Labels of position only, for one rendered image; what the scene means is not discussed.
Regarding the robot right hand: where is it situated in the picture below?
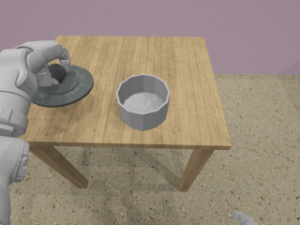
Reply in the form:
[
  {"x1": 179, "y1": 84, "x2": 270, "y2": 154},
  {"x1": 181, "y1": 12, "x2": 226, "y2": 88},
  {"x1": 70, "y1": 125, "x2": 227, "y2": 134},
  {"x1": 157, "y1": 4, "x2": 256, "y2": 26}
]
[{"x1": 232, "y1": 211, "x2": 258, "y2": 225}]

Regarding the left robot forearm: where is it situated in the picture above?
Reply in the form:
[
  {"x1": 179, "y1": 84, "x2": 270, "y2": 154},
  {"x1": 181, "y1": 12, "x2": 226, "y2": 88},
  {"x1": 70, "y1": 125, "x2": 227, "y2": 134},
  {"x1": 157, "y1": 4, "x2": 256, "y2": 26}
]
[{"x1": 0, "y1": 44, "x2": 46, "y2": 138}]

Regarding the robot left hand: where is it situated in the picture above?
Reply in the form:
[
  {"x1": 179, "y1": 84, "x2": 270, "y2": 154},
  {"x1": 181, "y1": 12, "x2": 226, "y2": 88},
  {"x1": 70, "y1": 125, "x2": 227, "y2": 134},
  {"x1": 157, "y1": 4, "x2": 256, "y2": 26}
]
[{"x1": 23, "y1": 40, "x2": 72, "y2": 87}]

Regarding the knob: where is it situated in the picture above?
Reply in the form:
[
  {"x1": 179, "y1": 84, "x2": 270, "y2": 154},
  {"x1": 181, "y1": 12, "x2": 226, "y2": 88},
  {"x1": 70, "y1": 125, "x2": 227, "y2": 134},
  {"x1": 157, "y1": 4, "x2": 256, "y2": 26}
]
[{"x1": 47, "y1": 63, "x2": 67, "y2": 82}]

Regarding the table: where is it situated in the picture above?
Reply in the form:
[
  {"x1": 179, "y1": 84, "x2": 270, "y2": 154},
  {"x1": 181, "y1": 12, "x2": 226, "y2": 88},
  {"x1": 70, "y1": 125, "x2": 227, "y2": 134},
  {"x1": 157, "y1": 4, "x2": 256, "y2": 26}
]
[{"x1": 16, "y1": 36, "x2": 233, "y2": 192}]

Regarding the pot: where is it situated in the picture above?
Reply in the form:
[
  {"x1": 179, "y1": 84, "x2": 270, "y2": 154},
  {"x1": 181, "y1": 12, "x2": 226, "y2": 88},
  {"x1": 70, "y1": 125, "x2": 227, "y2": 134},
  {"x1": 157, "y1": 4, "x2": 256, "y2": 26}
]
[{"x1": 115, "y1": 74, "x2": 171, "y2": 130}]

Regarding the left robot upper arm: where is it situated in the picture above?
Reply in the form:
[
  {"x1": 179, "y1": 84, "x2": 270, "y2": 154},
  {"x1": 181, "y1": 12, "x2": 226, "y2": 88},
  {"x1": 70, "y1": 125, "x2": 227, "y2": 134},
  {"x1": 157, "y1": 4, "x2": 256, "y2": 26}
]
[{"x1": 0, "y1": 136, "x2": 30, "y2": 225}]

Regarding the lid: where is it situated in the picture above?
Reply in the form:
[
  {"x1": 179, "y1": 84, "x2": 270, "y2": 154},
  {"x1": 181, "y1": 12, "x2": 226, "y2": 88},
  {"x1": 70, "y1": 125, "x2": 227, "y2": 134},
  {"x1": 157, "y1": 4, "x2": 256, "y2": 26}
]
[{"x1": 31, "y1": 65, "x2": 94, "y2": 108}]

